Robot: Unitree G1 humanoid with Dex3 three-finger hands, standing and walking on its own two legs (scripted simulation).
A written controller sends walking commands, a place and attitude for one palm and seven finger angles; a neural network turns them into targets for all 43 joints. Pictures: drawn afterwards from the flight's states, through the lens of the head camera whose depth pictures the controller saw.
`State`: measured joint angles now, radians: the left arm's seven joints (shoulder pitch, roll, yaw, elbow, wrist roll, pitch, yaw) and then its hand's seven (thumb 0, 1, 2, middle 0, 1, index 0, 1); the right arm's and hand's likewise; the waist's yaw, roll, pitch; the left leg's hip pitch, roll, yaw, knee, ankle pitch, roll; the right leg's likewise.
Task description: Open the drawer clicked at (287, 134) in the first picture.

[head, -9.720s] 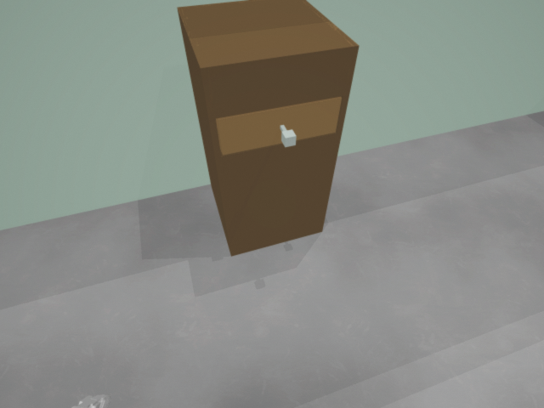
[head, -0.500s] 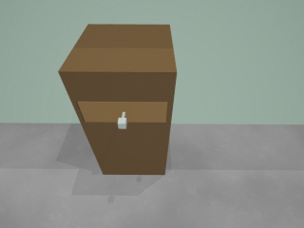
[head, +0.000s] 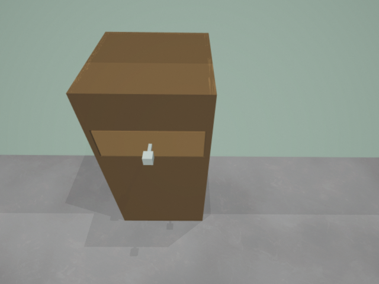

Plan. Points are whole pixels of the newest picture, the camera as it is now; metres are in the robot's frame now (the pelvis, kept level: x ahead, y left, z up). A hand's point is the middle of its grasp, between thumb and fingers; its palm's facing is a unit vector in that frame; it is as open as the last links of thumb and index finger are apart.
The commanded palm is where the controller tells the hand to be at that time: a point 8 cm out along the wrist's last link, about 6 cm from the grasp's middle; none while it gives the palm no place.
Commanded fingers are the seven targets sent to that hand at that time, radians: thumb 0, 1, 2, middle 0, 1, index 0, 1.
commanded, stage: look again from close up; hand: left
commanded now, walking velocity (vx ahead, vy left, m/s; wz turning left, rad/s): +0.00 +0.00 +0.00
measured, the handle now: (148, 153) +0.55 +0.17 -0.14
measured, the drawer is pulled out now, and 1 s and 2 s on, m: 0.00 0.00 0.00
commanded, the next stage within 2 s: raise the hand with hooked fingers in 0.02 s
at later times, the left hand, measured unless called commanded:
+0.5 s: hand (120, 257) +0.19 +0.17 -0.06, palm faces -0.07 -0.30 -0.95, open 8.3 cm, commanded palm +0.15 +0.21 -0.02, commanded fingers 0.00 0.43 0.70 -0.23 -0.60 -0.23 -0.60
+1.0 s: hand (106, 223) +0.25 +0.20 -0.02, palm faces -0.04 -0.11 -0.99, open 11.3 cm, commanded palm +0.23 +0.21 +0.04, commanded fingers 0.00 -0.15 0.45 -0.28 -0.98 -0.28 -0.98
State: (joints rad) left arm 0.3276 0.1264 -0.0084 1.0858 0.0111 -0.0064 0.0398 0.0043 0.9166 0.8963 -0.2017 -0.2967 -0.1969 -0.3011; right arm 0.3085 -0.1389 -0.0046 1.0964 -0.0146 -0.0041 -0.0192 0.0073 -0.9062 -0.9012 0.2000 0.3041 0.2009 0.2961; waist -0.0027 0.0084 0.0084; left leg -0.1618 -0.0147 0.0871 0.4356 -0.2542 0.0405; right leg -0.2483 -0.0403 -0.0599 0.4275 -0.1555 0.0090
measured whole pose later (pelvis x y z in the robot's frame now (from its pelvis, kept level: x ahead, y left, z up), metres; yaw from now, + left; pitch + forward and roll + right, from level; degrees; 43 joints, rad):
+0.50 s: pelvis +0.02 -0.02 -0.03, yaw -2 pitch +8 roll +2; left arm 0.49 0.24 -0.11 0.02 1.02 -0.08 0.43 0.01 0.67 0.79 -0.22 -0.46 -0.21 -0.46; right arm 0.08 -0.29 -0.05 0.50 -0.06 0.00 0.05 0.02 -0.91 -0.90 0.20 0.30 0.20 0.30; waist 0.06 -0.01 -0.11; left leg -0.44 0.00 0.13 0.71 -0.41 0.02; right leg -0.59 0.01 0.06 0.78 -0.33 -0.02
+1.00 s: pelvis +0.05 -0.03 -0.03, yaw +1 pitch +9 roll +1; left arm 0.37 0.37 -0.04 -0.07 1.02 -0.01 0.34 0.00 0.07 0.54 -0.28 -0.83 -0.28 -0.84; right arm 0.16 -0.21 0.03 0.58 -0.06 0.09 0.02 0.02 -0.90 -0.90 0.21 0.30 0.21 0.30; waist 0.07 0.04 -0.07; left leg -0.43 0.01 0.04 0.71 -0.43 -0.01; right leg -0.55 0.02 -0.01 0.76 -0.37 -0.05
